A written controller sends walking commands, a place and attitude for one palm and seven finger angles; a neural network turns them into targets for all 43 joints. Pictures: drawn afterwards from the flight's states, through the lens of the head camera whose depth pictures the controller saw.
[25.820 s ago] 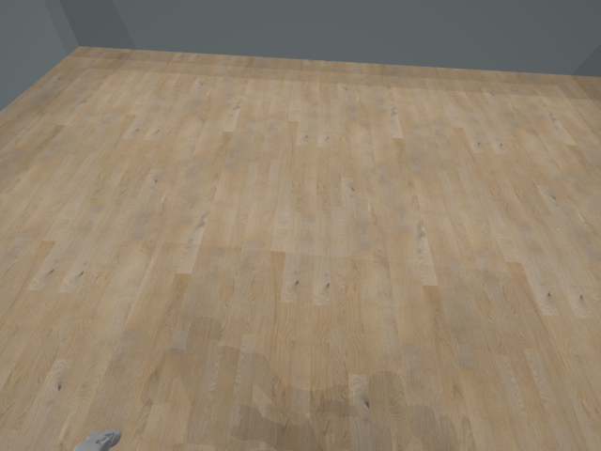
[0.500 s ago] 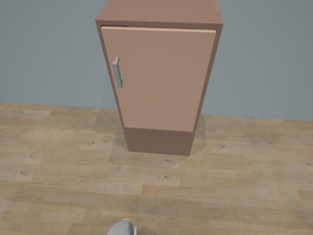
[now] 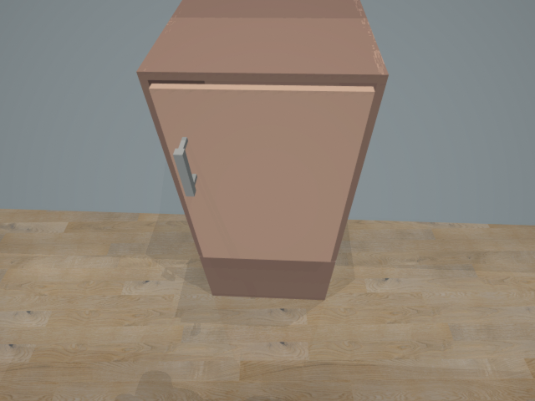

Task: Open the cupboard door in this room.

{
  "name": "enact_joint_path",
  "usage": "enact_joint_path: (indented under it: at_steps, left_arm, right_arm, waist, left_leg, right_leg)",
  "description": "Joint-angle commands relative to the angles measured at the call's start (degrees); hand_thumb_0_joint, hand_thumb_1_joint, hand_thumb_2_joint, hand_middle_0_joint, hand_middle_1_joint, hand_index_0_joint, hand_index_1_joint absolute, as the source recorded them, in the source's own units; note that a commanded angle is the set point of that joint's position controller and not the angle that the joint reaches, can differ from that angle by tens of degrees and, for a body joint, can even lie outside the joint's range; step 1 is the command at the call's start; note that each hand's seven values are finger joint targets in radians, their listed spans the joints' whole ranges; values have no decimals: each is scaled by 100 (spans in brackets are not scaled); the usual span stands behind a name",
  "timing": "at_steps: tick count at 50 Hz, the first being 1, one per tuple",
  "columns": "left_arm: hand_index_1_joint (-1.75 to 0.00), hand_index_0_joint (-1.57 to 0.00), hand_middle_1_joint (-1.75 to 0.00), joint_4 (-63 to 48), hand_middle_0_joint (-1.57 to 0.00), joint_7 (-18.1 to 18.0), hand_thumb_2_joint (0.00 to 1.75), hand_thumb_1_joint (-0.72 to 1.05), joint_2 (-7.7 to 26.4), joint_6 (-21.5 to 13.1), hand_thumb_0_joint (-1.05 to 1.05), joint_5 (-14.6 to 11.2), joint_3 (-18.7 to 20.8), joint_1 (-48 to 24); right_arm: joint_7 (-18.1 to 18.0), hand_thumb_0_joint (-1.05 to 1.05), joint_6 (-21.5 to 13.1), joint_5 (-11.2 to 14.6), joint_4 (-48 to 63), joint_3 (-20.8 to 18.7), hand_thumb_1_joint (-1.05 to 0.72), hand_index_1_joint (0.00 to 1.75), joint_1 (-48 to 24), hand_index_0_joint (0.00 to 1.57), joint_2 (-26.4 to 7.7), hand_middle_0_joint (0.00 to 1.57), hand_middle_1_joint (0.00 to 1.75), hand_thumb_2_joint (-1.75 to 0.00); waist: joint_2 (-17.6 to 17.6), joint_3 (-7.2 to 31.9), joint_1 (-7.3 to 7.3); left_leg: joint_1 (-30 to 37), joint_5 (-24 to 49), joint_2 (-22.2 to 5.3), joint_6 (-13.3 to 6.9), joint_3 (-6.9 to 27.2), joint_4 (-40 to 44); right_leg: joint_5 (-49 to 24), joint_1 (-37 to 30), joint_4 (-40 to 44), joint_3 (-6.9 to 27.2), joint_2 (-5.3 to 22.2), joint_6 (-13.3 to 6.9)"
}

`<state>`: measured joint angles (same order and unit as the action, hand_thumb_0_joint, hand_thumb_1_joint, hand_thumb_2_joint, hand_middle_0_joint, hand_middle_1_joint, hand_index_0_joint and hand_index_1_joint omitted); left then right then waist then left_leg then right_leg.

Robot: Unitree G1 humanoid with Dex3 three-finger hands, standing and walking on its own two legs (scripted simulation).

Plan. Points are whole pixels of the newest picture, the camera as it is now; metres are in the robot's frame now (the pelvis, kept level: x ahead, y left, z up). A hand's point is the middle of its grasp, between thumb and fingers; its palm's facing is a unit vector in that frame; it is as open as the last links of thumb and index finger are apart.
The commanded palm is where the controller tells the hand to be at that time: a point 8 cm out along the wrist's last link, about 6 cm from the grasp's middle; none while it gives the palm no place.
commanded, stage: come to a stop and stand still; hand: left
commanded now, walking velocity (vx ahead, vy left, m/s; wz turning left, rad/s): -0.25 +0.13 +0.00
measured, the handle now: (187, 167) +0.56 +0.21 +0.00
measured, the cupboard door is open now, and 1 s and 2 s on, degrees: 0 0 0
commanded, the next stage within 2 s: look again from close up in 1.06 s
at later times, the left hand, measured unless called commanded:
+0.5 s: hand out of the picture -0.01 +0.24 -0.17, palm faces +0.10 -0.97 -0.20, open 7.4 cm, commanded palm none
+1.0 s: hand out of the picture -0.07 +0.19 -0.16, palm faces +0.04 -0.99 -0.16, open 7.3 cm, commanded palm none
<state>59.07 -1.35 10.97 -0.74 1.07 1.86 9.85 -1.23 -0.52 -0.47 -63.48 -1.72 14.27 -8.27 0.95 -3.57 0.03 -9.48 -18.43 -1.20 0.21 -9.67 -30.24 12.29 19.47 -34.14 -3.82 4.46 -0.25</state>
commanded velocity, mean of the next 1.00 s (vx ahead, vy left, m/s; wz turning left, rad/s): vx -0.02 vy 0.02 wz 0.00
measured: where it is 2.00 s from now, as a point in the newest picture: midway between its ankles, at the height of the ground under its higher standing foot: outside the picture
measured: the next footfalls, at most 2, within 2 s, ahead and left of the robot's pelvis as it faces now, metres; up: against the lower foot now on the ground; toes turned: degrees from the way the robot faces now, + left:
left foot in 0.34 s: +0.00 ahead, +0.13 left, +0.00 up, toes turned +8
right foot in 0.62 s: -0.03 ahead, -0.08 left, +0.00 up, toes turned -1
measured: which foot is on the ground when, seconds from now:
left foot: down 0.00-0.00, up 0.02-0.32, down 0.34-1.00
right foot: down 0.00-0.36, up 0.38-0.60, down 0.62-1.00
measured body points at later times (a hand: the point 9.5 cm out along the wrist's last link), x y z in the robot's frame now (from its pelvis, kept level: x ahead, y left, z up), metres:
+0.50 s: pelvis -0.04 +0.04 +0.01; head -0.02 +0.06 +0.46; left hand -0.02 +0.29 -0.15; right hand +0.01 -0.19 -0.14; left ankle -0.05 +0.15 -0.73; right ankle -0.02 -0.09 -0.69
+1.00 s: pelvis -0.06 +0.03 +0.01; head -0.05 +0.03 +0.46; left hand -0.07 +0.24 -0.15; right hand -0.08 -0.19 -0.15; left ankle -0.05 +0.15 -0.73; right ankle -0.07 -0.08 -0.73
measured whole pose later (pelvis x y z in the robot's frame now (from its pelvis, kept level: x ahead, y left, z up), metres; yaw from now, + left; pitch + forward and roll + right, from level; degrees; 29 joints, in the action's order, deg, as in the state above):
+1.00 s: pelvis -0.06 +0.03 +0.01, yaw +1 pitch -1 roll +0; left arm 65.2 -1.8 7.4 0.2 0.2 -0.5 16.1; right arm -1.5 0.2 -0.2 -66.5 -0.2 16.8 -7.4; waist 0.5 -2.5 -0.4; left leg -10.0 -11.3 -1.3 0.2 -4.2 -22.5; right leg 13.7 9.2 -24.1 -2.1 0.2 -1.0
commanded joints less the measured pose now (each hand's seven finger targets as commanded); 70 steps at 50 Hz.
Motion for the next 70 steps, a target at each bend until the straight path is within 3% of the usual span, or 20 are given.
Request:
enact_joint_path:
  at_steps: [1,4,7,15,16,17,18,19,23,28,31,32,34,43,57,58,59,61,64,70]
  left_arm:
    - [-30,-20,-30,-59,-20,-57,90,90,1088,-32,0,-3,177,729]
    - [-30,-20,-30,-194,-20,-146,90,90,977,37,0,21,230,342]
    - [-30,-20,-30,-323,-20,-158,90,90,998,74,0,47,285,223]
    - [-30,-20,-30,-348,-20,-85,90,90,958,168,0,29,311,-50]
    - [-30,-20,-30,-371,-20,-71,90,90,764,204,0,-17,262,-33]
    - [-30,-20,-30,-437,-20,-36,90,90,467,245,0,-54,201,43]
    - [-30,-20,-30,-497,-20,-17,90,90,299,269,0,-52,173,-18]
    - [-30,-20,-30,-423,-20,-41,90,90,385,361,0,3,174,-103]
    - [-30,-20,-30,-17,-20,28,90,90,298,281,0,11,115,422]
    - [-30,-20,-30,146,-20,-16,90,90,174,133,0,-46,-54,476]
    - [-30,-20,-30,418,-20,-81,90,90,426,8,0,-49,-88,813]
    - [-30,-20,-30,414,-20,-88,90,90,475,0,0,-53,-117,814]
    - [-30,-20,-30,440,-20,-75,90,90,426,-31,0,-54,-107,713]
    - [-30,-20,-30,445,-20,-81,90,90,257,13,0,-67,-134,851]
    - [-30,-20,-30,468,-20,-97,90,90,109,-32,0,-75,-135,1055]
    - [-30,-20,-30,591,-20,-304,90,90,323,-182,0,31,-152,1434]
    - [-30,-20,-30,479,-20,-266,90,90,520,-292,0,14,-117,1272]
    - [-30,-20,-30,267,-20,-226,90,90,369,-298,0,-24,-106,1118]
    - [-30,-20,-30,105,-20,-169,90,90,284,-149,0,-13,-120,1006]
    - [-30,-20,-30,-90,-20,-125,90,90,331,-47,0,6,-99,1040]
  right_arm:
    - [-21,0,177,39,277,-178,-90,30,432,20,-407,20,30,-90]
    - [-36,0,243,56,303,-210,-90,30,275,20,-483,20,30,-90]
    - [-6,0,287,39,421,-218,-90,30,149,20,-481,20,30,-90]
    - [34,0,160,14,353,-154,-90,30,767,20,-400,20,30,-90]
    - [34,0,111,5,337,-162,-90,30,808,20,-547,20,30,-90]
    - [30,0,71,-53,461,-211,-90,30,643,20,-872,20,30,-90]
    - [5,0,91,-87,686,-237,-90,30,263,20,-1159,20,30,-90]
    - [-25,0,66,-84,741,-224,-90,30,-165,20,-1113,20,30,-90]
    - [-99,0,1,-57,639,-107,-90,30,-342,20,-845,20,30,-90]
    - [-117,0,-43,-15,255,-152,-90,30,264,20,-840,20,30,-90]
    - [-91,0,-78,85,211,-102,-90,30,304,20,-600,20,30,-90]
    - [-68,0,-75,88,209,-78,-90,30,283,20,-555,20,30,-90]
    - [-66,0,-4,42,164,-64,-90,30,230,20,-577,20,30,-90]
    - [-53,0,-11,17,-82,44,-90,30,376,20,-455,20,30,-90]
    - [-89,0,-73,19,-171,50,-90,30,702,20,-325,20,30,-90]
    - [-7,0,-154,18,238,85,-90,30,-14,20,-551,20,30,-90]
    - [26,0,-134,26,508,136,-90,30,132,20,-347,20,30,-90]
    - [-13,0,-172,-32,422,105,-90,30,770,20,-313,20,30,-90]
    - [-43,0,-129,-34,494,93,-90,30,583,20,-426,20,30,-90]
    - [-28,0,-117,-47,676,52,-90,30,489,20,-641,20,30,-90]
  waist:
    - [1411,560,88]
    - [710,649,134]
    - [657,800,175]
    - [927,831,-123]
    - [318,703,-123]
    - [-946,434,-72]
    - [-1501,-15,-26]
    - [-1976,-260,17]
    - [-999,-89,201]
    - [-712,436,-20]
    - [-42,484,-64]
    - [-110,478,-79]
    - [914,332,-108]
    - [-53,-179,-44]
    - [-46,-62,-18]
    - [-58,-117,244]
    - [97,92,-77]
    - [370,1141,-180]
    - [-320,247,-82]
    - [-81,-116,-45]
  left_leg:
    - [-681,-1307,-73,149,422,-1248]
    - [-1153,-1428,-68,126,971,-2555]
    - [-1249,-1254,-27,204,1025,-2652]
    - [146,287,63,168,530,355]
    - [449,383,-178,97,798,868]
    - [69,146,-1057,-222,1967,1538]
    - [-1010,-347,-1742,-611,2562,2117]
    - [-1641,-568,-1749,-745,2626,2429]
    - [-562,829,-1098,-730,1607,1843]
    - [707,3131,-1158,-794,1538,1142]
    - [173,2284,-612,-221,1197,715]
    - [194,1857,-492,-144,1160,835]
    - [325,1284,-410,-57,1015,818]
    - [45,542,-435,-100,1090,1217]
    - [16,911,-501,-113,1086,1146]
    - [-494,1223,-520,53,847,-168]
    - [-446,789,-358,81,829,16]
    - [-245,929,-249,-47,942,187]
    - [-418,1304,-432,-128,1079,376]
    - [-762,580,-484,-214,1307,739]
  right_leg:
    - [-3830,-929,1375,1620,1792,-1002]
    - [-4241,-1205,1159,1356,1789,-1309]
    - [-3839,-1240,1165,1095,1647,-1183]
    - [-668,-434,1162,799,1005,-538]
    - [107,37,838,661,725,-318]
    - [910,479,257,261,140,-12]
    - [1247,291,-377,-30,-175,154]
    - [1449,54,-1014,325,-123,154]
    - [1008,323,-1517,439,-181,154]
    - [787,-244,426,179,-122,225]
    - [-1334,-1233,1453,705,363,5]
    - [-1500,-1135,1356,744,532,-76]
    - [-1186,-755,1443,834,450,-163]
    - [332,-449,1739,803,217,-93]
    - [-132,-625,1630,720,181,-105]
    - [-2331,-690,1445,1029,502,-78]
    - [-3291,-872,1294,1027,795,-225]
    - [-3013,-1498,779,841,578,-327]
    - [-975,-721,858,662,231,-268]
    - [178,-460,979,607,84,-204]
